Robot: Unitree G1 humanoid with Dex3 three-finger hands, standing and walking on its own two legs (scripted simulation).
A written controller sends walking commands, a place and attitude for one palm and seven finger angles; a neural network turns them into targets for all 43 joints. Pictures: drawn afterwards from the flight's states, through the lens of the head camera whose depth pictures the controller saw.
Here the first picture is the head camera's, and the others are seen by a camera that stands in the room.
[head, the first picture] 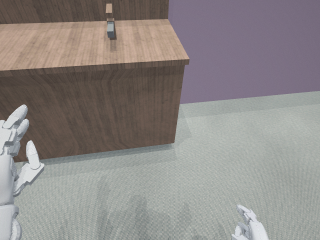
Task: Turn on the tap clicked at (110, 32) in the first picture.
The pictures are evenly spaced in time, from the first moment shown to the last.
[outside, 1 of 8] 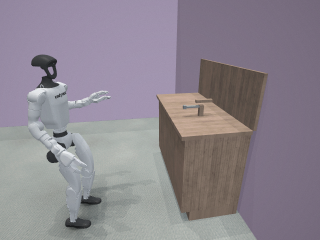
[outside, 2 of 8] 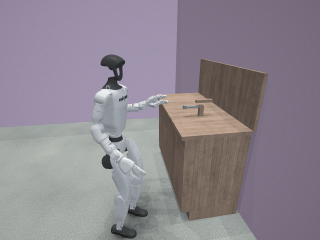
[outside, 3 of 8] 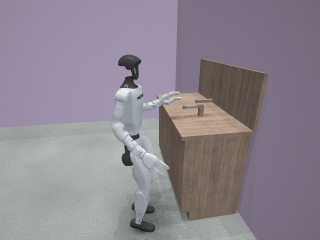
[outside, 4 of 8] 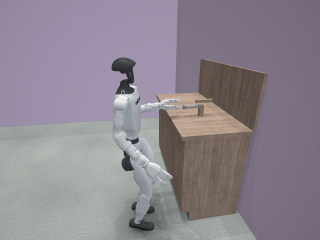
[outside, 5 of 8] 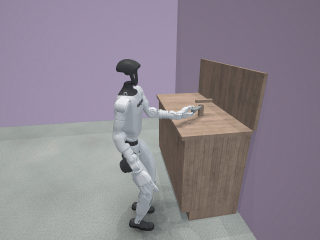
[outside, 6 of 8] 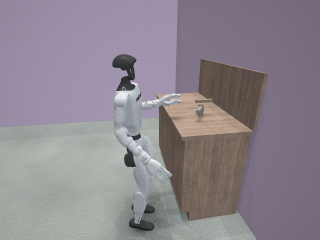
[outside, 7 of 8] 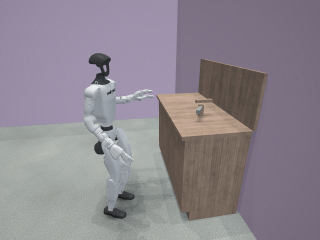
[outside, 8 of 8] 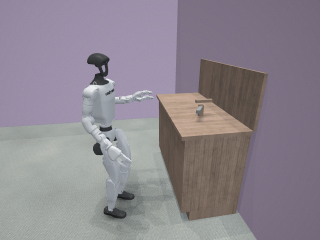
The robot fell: no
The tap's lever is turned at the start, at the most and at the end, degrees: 0 60 60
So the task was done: no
